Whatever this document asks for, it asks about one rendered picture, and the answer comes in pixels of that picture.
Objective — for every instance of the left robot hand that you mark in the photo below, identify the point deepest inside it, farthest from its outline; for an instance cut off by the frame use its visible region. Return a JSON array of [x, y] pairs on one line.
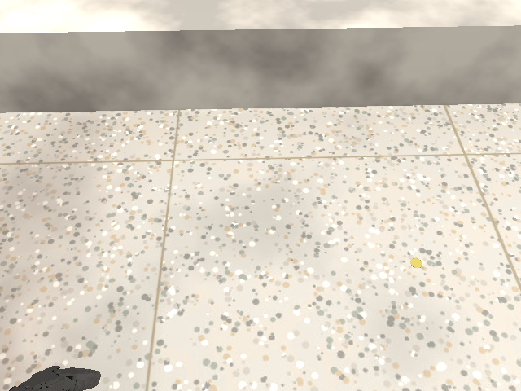
[[56, 379]]

